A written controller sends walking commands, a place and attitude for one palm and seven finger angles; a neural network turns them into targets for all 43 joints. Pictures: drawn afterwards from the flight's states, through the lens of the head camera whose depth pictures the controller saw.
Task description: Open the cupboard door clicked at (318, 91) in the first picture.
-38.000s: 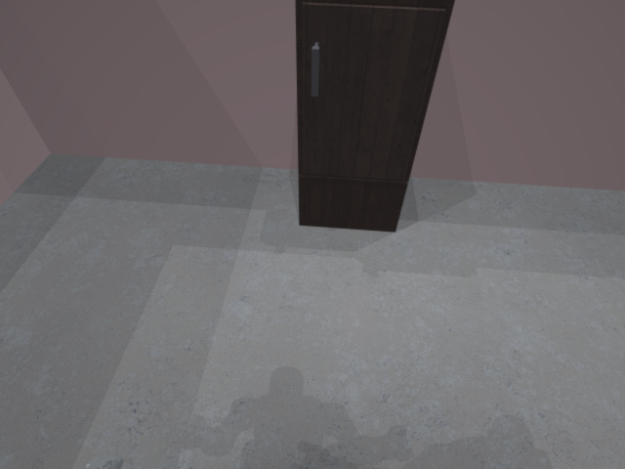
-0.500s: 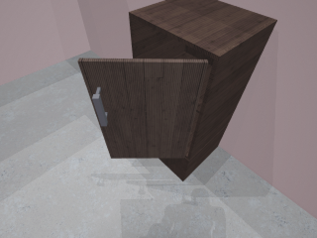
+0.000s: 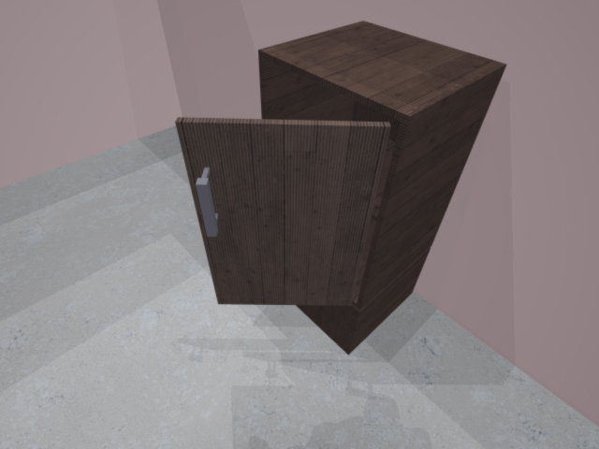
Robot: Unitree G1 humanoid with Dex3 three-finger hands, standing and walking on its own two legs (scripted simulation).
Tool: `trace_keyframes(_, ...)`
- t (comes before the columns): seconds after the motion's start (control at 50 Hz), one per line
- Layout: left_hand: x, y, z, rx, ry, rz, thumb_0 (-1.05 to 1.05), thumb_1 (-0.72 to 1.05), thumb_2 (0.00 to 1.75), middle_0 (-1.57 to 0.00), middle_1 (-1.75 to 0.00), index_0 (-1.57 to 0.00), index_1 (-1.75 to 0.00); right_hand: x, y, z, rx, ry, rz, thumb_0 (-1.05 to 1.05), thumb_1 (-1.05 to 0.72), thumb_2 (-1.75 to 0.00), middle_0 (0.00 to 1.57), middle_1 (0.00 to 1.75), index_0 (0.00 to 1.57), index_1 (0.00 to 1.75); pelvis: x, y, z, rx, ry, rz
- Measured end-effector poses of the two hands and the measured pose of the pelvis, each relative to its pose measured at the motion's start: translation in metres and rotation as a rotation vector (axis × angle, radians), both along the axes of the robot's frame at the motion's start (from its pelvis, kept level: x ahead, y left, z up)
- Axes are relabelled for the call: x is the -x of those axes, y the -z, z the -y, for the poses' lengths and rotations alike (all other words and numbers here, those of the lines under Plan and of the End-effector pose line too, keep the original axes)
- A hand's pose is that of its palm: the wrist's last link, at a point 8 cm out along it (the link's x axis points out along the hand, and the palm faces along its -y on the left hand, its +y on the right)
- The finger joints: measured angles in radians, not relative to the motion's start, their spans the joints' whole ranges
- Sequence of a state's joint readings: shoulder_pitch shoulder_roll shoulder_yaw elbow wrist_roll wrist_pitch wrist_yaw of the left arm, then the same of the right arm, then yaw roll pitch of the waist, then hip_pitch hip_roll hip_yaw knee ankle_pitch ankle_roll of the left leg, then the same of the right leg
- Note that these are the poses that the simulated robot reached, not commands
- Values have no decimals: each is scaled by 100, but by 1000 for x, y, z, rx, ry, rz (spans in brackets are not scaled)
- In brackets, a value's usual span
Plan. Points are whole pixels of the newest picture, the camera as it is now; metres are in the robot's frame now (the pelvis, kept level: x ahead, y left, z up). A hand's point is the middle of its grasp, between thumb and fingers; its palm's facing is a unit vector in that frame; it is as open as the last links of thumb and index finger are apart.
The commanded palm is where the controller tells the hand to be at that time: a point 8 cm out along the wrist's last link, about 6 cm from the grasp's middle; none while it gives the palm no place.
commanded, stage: come to a stop and stand still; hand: left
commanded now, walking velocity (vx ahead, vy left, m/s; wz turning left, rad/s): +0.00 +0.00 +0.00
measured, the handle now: (209, 202) +0.59 +0.22 -0.02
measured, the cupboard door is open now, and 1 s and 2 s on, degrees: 47 47 47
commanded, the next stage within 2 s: look again from close up in 0.16 s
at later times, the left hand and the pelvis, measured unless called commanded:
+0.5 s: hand out of the picture -0.01 +0.18 -0.17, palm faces +0.02 -0.98 -0.18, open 7.4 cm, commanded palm none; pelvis +0.00 +0.01 +0.01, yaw -1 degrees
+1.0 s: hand (146, 436) +0.16 +0.22 -0.06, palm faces +0.27 -0.94 -0.19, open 7.4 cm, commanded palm +0.12 +0.24 -0.06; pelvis +0.02 +0.02 -0.01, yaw +2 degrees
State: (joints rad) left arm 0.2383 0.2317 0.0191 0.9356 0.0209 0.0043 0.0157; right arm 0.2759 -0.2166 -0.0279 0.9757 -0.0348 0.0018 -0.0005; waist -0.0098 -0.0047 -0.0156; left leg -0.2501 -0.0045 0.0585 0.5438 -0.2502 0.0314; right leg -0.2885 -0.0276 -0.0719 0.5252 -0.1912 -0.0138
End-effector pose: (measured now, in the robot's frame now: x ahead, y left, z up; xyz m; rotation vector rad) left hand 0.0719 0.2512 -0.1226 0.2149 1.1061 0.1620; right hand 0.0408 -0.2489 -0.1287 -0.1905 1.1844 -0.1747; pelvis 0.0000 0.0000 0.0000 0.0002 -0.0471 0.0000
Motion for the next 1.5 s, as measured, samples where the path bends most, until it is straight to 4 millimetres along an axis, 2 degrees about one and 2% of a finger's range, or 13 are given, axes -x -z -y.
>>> trace_keyframes(0.16, 41, 4, -5, -4, -28, -112, 1, 91, 89, -20, -30, -20, -30, 18, 4, -8, -22, 1, -64, 1, -91, -90, 20, 30, 20, 30, 4, -3, -3, -3, 1, -5)
trace_keyframes(0.3, 77, 12, 5, 30, -50, -224, 1, 91, 89, -20, -30, -20, -30, 35, 6, -16, -36, 19, -134, 1, -91, -90, 20, 30, 20, 30, 3, -5, -5, -2, 5, -10)
trace_keyframes(0.4, 89, 15, 15, 59, -57, -270, 1, 91, 89, -20, -30, -20, -30, 42, 7, -22, -44, 32, -167, 1, -91, -90, 20, 30, 20, 30, 1, -6, -7, -2, 8, -11)
trace_keyframes(0.86, 63, 19, 26, 90, -44, -259, 0, 91, 89, -20, -30, -20, -30, 34, 9, -51, -83, 59, -193, 1, -91, -90, 20, 30, 20, 30, -16, -7, -16, 4, 20, -21)
trace_keyframes(0.9, 40, 3, 11, 61, -127, -141, 3, 95, 89, -21, -30, -20, -30, 24, 5, -46, -50, 49, -103, 2, -92, -90, 20, 30, 20, 30, -17, -5, -16, 0, 19, -14)
trace_keyframes(0.98, -39, -65, -8, -18, -151, 374, 5, 94, 88, -21, -32, -20, -32, -20, -8, -29, 4, 20, 198, 2, -93, -90, 20, 30, 21, 30, -21, 2, -17, -3, -24, -38)
trace_keyframes(1.04, -94, -104, -3, 13, -95, 730, 4, 88, 86, -20, -34, -20, -34, -65, -17, -16, 31, -47, 380, 2, -92, -90, 20, 30, 20, 30, -19, 14, -16, 2, -47, -94)
trace_keyframes(1.1, -124, -118, 13, 121, -10, 1021, 2, 82, 84, -20, -37, -20, -38, -113, -26, -5, 59, -115, 534, 2, -92, -90, 20, 30, 20, 30, -18, 34, -11, -3, -33, -170)
trace_keyframes(1.16, -127, -105, 26, 190, 111, 1152, 1, 75, 82, -21, -41, -21, -42, -159, -34, 2, 80, -178, 652, 2, -91, -90, 20, 30, 20, 30, -19, 57, -5, -1, -24, -223)
trace_keyframes(1.24, -103, -64, 21, 208, 100, 1046, 1, 65, 78, -22, -47, -22, -47, -211, -35, -1, 91, -236, 741, 1, -91, -90, 20, 30, 20, 30, -23, 82, 3, 2, -27, -273)
trace_keyframes(1.3, -81, -51, 7, 152, 15, 969, 1, 57, 75, -23, -51, -23, -52, -237, -28, -12, 73, -275, 757, 1, -91, -90, 19, 30, 20, 30, -28, 92, 8, 22, -42, -294)
trace_keyframes(1.38, -74, -69, -5, 64, 7, 1032, 1, 48, 71, -23, -57, -23, -58, -249, -5, -32, 23, -334, 716, 1, -91, -90, 19, 30, 20, 30, -30, 99, 14, 52, -66, -319)
trace_keyframes(1.5, -111, -82, -2, 113, 146, 1079, 1, 33, 65, -24, -66, -24, -67, -224, 37, -48, -69, -308, 585, 1, -90, -90, 20, 30, 21, 30, -28, 103, 18, 67, -75, -350)
